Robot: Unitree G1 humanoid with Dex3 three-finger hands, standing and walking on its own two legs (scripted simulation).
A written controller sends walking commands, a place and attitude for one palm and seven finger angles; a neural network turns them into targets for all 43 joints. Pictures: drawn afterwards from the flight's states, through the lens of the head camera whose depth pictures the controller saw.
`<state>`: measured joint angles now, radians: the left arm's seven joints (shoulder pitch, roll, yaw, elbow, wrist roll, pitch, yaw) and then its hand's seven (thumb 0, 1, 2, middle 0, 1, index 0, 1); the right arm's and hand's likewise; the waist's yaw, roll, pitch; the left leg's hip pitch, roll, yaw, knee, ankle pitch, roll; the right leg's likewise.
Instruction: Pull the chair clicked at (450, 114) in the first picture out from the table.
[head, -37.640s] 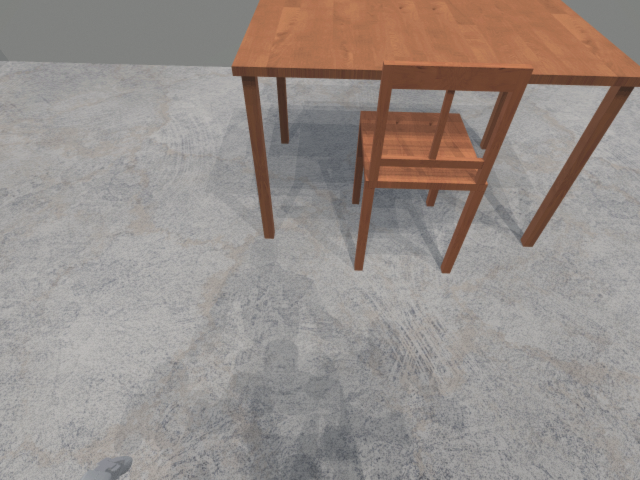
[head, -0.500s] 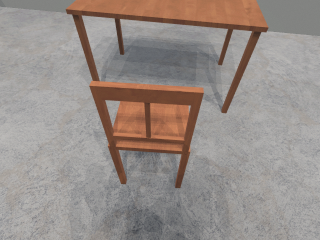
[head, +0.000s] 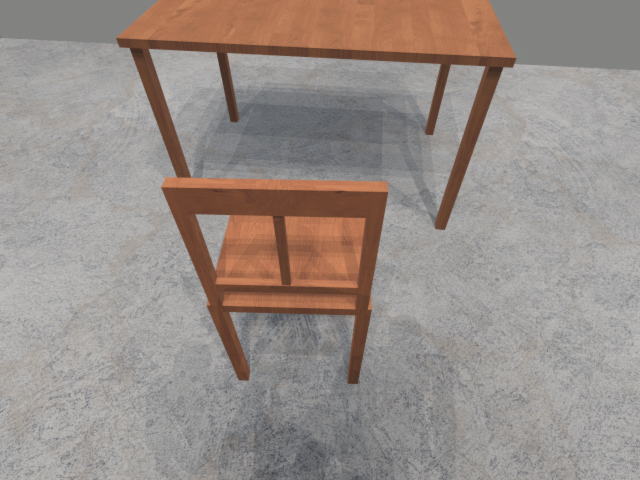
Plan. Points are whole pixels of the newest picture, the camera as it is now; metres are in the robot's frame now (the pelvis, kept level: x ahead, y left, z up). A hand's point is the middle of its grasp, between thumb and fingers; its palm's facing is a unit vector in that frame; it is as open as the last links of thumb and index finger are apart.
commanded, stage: let the arm hang, fingers relaxed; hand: left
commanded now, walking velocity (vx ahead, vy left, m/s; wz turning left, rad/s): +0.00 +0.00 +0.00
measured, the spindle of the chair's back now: (282, 250) +0.54 +0.10 -0.11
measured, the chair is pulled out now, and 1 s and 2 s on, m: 0.57 0.57 0.57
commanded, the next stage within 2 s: look to check the result in 0.08 s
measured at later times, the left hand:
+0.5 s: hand out of the picture +0.01 +0.17 -0.17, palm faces +0.00 -0.98 -0.19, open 7.4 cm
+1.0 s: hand out of the picture +0.02 +0.18 -0.17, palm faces +0.00 -0.98 -0.20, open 7.4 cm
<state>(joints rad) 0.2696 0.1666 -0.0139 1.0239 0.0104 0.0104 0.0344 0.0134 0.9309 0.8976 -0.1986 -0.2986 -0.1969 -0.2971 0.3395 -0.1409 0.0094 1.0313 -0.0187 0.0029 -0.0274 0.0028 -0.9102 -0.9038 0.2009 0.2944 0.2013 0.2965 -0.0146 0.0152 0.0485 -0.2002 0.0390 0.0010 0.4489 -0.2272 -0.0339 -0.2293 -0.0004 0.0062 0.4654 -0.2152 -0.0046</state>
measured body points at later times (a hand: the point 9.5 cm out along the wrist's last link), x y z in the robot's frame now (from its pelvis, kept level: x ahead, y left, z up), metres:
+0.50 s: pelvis +0.00 +0.00 +0.00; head +0.03 +0.00 +0.45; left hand +0.01 +0.22 -0.16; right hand -0.02 -0.21 -0.16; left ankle +0.01 +0.14 -0.74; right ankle +0.02 -0.12 -0.74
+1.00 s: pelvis +0.01 +0.01 +0.00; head +0.04 +0.01 +0.45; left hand +0.02 +0.23 -0.16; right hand -0.01 -0.20 -0.16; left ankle +0.01 +0.14 -0.74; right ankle +0.02 -0.12 -0.74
